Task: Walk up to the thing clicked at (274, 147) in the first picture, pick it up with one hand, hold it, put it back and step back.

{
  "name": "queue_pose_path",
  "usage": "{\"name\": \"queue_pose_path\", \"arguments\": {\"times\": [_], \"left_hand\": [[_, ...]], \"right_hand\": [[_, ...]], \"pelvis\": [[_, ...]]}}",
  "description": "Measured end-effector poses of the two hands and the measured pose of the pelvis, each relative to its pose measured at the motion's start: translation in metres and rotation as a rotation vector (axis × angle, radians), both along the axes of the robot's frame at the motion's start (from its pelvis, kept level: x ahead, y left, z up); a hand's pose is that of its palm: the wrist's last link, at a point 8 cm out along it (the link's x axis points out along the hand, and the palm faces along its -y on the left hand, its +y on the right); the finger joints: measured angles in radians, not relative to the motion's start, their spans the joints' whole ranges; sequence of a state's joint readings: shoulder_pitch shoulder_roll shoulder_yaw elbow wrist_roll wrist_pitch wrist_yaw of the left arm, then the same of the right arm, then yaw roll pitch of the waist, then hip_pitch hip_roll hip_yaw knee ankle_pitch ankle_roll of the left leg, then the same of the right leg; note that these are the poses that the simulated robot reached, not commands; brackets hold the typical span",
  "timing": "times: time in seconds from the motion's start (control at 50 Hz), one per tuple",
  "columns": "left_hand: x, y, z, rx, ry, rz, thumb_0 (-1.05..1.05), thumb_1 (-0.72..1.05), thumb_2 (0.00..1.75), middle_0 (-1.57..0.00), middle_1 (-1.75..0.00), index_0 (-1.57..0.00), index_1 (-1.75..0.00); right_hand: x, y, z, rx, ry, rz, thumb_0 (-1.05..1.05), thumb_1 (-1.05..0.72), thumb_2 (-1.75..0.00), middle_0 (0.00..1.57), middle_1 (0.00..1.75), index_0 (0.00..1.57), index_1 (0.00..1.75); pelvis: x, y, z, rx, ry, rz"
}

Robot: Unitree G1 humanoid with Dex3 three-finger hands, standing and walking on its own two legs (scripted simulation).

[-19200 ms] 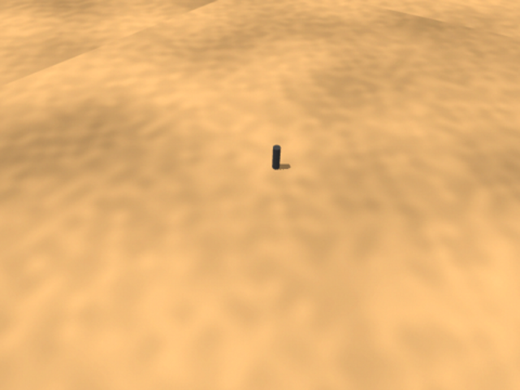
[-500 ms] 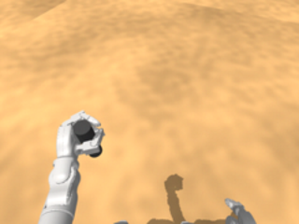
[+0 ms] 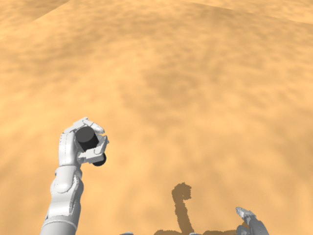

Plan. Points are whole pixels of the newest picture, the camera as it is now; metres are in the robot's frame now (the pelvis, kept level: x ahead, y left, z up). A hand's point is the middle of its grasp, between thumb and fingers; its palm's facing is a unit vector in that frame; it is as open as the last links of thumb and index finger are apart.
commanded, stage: hold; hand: left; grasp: from the side
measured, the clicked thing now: (92, 148) +0.33 +0.18 +0.02
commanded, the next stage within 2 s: crouch in 0.40 s
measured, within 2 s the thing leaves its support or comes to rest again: neither
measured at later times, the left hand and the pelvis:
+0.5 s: hand (94, 144) +0.33 +0.17 +0.05, palm faces +0.12 -0.99 -0.02, open 5.3 cm; pelvis +0.00 +0.00 +0.00, yaw +0 degrees
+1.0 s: hand (102, 161) +0.34 +0.18 -0.07, palm faces +0.15 -0.99 -0.02, open 5.3 cm; pelvis -0.02 +0.00 -0.07, yaw +0 degrees
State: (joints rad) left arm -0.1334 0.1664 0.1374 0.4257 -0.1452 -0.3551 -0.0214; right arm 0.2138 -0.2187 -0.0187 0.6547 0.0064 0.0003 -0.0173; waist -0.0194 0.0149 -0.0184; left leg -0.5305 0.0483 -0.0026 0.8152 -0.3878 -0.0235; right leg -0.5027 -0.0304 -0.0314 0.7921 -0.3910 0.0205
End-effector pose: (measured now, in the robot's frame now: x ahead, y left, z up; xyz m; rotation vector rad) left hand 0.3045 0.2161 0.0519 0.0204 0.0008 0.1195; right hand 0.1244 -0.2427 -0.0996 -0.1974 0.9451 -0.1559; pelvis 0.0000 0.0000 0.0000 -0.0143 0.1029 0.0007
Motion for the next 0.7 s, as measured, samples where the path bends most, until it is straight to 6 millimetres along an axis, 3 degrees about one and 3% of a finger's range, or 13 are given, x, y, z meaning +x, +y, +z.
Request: {"name": "queue_pose_path", "arguments": {"times": [0.56, 0.7], "left_hand": [[-0.003, 0.004, 0.001, -0.001, -0.006, -0.005, 0.03, 0.15, 1.14, -0.99, -1.13, -1.02, -1.16], [-0.003, 0.002, -0.011, -0.015, 0.012, 0.013, 0.03, 0.15, 1.14, -0.99, -1.13, -1.02, -1.16]], "right_hand": [[-0.003, 0.004, 0.0, 0.005, -0.004, -0.003, 0.01, -0.91, -0.9, 0.2, 0.3, 0.2, 0.3], [-0.003, 0.003, -0.003, 0.001, 0.0, 0.003, 0.0, -0.89, -0.9, 0.2, 0.3, 0.2, 0.3]], "pelvis": [[-0.002, 0.003, 0.0, -0.002, -0.005, -0.001], [-0.004, 0.003, -0.004, -0.003, 0.015, 0.0]]}}
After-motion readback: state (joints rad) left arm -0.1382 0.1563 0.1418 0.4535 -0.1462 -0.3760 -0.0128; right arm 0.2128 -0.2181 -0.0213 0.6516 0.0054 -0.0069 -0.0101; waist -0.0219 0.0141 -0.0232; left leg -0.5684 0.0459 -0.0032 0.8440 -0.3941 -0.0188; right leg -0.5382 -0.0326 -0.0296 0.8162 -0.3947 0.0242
